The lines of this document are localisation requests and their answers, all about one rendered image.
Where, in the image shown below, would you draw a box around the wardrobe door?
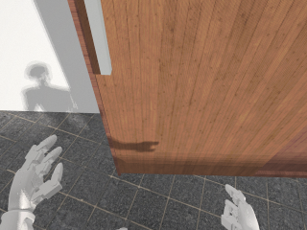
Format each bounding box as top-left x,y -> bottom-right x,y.
76,0 -> 307,176
259,125 -> 307,173

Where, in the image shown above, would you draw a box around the left robot forearm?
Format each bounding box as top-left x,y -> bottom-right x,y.
0,209 -> 35,230

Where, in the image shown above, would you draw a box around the robot right hand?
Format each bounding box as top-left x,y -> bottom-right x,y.
221,184 -> 260,230

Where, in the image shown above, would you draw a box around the robot left hand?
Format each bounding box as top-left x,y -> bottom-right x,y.
8,134 -> 63,212

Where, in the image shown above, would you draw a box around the handle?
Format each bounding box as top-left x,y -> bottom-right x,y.
83,0 -> 112,76

